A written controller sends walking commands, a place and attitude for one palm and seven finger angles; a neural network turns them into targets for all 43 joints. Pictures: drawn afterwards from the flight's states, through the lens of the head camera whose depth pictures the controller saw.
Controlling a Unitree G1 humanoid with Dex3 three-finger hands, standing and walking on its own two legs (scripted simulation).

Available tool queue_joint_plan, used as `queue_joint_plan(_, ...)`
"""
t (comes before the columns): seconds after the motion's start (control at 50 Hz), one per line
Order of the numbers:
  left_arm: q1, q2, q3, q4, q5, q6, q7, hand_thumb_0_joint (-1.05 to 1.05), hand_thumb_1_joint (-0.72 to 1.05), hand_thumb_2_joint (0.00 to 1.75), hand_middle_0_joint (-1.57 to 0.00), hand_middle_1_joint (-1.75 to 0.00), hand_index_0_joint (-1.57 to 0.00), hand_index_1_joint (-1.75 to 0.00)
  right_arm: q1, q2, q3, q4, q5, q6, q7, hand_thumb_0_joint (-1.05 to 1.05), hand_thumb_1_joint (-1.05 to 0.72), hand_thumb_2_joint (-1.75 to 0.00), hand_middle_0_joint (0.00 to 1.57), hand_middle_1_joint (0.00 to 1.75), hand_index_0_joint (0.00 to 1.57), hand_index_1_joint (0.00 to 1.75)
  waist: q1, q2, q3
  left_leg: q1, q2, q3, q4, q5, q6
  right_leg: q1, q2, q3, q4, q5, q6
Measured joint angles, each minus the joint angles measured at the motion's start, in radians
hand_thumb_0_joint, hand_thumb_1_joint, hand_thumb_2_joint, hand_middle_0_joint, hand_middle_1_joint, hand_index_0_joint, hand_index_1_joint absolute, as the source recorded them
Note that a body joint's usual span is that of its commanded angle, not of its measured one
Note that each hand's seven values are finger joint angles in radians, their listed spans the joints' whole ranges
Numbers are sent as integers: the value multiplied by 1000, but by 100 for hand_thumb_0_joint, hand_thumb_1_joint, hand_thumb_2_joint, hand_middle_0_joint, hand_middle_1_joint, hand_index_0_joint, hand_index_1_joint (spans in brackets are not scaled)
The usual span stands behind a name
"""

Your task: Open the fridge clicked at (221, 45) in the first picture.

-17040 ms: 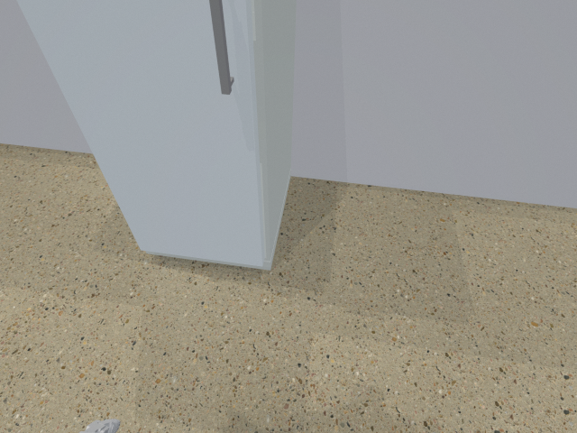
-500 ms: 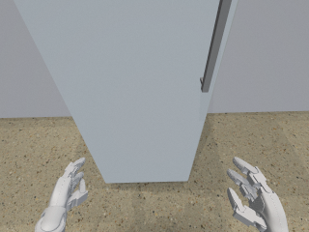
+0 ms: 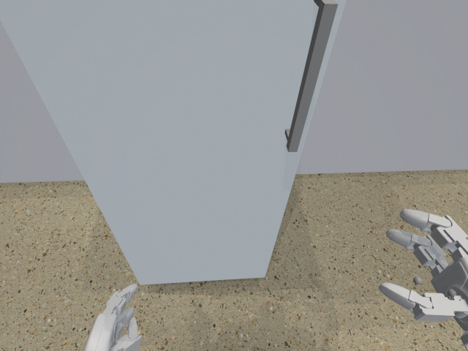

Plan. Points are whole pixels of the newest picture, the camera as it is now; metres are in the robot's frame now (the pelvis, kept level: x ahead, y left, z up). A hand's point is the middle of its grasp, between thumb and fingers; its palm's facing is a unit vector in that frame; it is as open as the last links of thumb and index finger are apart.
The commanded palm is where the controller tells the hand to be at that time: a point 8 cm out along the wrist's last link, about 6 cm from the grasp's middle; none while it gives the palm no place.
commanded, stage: raise the hand to about handle height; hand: right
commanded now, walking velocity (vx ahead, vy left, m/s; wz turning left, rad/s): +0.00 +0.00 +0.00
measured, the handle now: (303, 84) +0.50 -0.09 +0.23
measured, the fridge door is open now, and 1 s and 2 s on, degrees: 0 0 0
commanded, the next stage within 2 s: move the hooked fingers beside the handle in 1.22 s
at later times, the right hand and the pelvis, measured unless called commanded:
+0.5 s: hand out of the picture +0.24 -0.28 +0.21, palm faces +0.00 +0.99 -0.15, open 13.8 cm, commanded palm +0.21 -0.32 +0.22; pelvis +0.00 -0.01 +0.02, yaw -1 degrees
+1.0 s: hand out of the picture +0.28 -0.28 +0.24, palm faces -0.02 +0.99 -0.14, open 13.9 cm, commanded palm +0.24 -0.32 +0.26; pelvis +0.00 +0.00 +0.02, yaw +0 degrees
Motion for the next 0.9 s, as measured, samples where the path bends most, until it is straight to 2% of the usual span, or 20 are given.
queue_joint_plan(0.16,-15,48,19,12,-11,-34,24,1,90,90,-20,-30,-20,-30,-74,-21,2,-22,-31,88,-9,0,11,-47,28,96,28,95,-20,11,21,90,12,-4,-74,33,-11,90,17,-6,-76,33,-12)
queue_joint_plan(0.28,-53,36,-1,1,-14,-37,30,1,90,90,-20,-30,-20,-30,-184,-59,-36,-1,-37,152,-7,0,25,-41,29,105,29,104,-38,17,33,155,15,-2,-131,59,-13,154,23,-5,-133,60,-13)
queue_joint_plan(0.46,-87,12,-48,-11,-23,3,23,1,90,90,-20,-30,-20,-30,-342,-117,-80,63,-46,286,39,0,43,-33,30,116,30,116,-58,2,44,208,16,3,-189,88,-12,207,28,-1,-195,93,-13)
queue_joint_plan(0.58,-86,9,-63,2,-26,33,20,1,90,90,-20,-30,-20,-31,-431,-160,-118,104,-47,345,68,-1,48,-31,30,119,30,119,-59,-5,45,227,15,6,-214,98,-9,227,29,2,-224,106,-10)
queue_joint_plan(0.76,-78,42,-53,16,-39,61,16,1,90,90,-20,-30,-20,-31,-568,-232,-163,203,-58,416,110,-1,50,-30,30,120,31,120,-51,-14,43,235,13,7,-229,102,-5,239,28,3,-247,116,-6)
queue_joint_plan(0.9,-80,66,-34,0,-47,79,4,1,90,90,-20,-30,-20,-30,-563,-246,-175,238,-43,441,134,-1,50,-30,30,120,30,120,-35,-16,32,214,9,-4,-214,95,-3,226,24,-7,-240,110,-3)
